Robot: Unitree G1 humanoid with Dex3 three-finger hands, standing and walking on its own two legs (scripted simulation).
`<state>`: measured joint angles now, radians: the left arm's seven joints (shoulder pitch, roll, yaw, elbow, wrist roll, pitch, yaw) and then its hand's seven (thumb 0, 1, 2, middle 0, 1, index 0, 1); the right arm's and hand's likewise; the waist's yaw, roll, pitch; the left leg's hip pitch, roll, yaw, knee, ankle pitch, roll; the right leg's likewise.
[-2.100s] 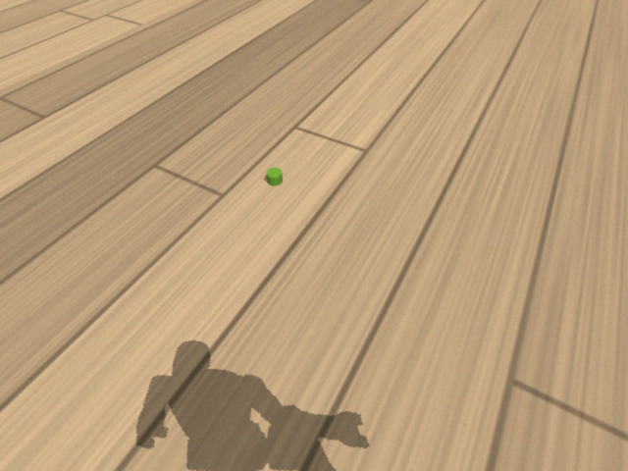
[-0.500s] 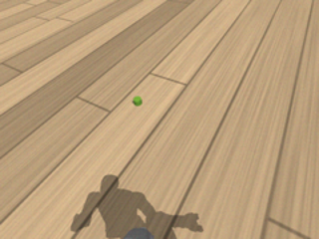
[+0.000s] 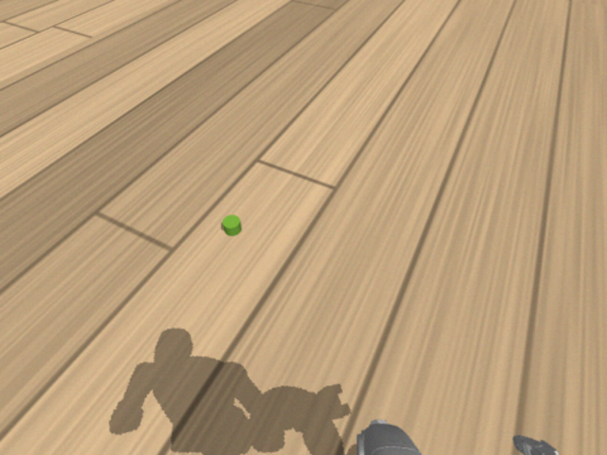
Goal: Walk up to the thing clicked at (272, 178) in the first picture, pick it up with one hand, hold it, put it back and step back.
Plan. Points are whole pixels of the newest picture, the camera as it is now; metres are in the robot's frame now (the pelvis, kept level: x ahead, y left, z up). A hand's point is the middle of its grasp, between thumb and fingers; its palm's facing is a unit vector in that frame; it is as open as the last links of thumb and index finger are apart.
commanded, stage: walk up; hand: left
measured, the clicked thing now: (232, 225) +1.06 +0.32 -0.75
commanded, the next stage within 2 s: none
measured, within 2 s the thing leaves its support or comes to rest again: neither
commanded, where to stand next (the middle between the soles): +0.68 +0.05 m, yaw +0 degrees
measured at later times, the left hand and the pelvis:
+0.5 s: hand (146, 394) +0.23 +0.26 -0.13, palm faces +0.03 -0.92 -0.39, open 7.4 cm; pelvis +0.22 -0.02 +0.00, yaw +3 degrees
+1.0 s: hand (175, 254) +0.49 +0.27 -0.14, palm faces -0.03 -0.91 -0.42, open 7.4 cm; pelvis +0.41 -0.01 -0.02, yaw +2 degrees
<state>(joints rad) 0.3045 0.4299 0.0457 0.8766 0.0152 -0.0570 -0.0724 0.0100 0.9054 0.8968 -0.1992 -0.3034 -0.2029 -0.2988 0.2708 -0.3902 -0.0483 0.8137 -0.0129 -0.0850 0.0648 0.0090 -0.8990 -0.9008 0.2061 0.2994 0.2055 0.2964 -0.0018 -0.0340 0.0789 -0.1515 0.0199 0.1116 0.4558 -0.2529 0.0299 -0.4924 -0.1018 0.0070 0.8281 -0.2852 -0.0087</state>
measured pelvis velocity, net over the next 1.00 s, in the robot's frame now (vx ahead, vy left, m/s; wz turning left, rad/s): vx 0.41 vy -0.01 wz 0.04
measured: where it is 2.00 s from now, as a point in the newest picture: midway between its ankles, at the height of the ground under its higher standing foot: (292, 328)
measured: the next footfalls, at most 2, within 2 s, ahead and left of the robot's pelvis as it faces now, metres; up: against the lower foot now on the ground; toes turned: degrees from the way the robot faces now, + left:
right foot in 0.12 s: +0.22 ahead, -0.16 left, +0.00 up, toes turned -5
left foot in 0.56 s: +0.38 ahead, +0.13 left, +0.00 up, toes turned +8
